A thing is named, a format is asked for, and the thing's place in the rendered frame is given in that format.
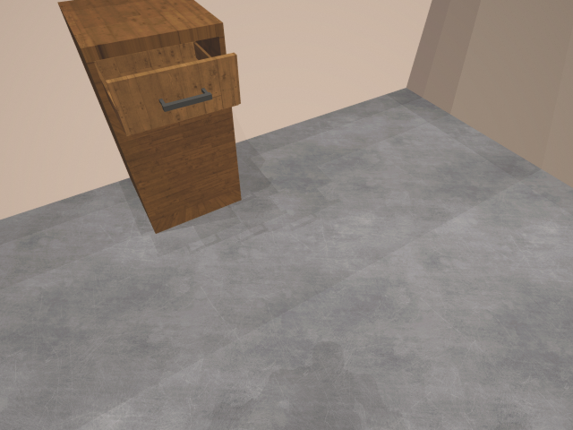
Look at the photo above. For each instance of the cabinet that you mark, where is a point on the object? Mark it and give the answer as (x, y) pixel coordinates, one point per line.
(179, 171)

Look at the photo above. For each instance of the drawer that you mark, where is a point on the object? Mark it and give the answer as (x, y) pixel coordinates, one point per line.
(134, 84)

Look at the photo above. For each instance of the handle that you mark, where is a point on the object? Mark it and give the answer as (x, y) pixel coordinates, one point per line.
(186, 102)

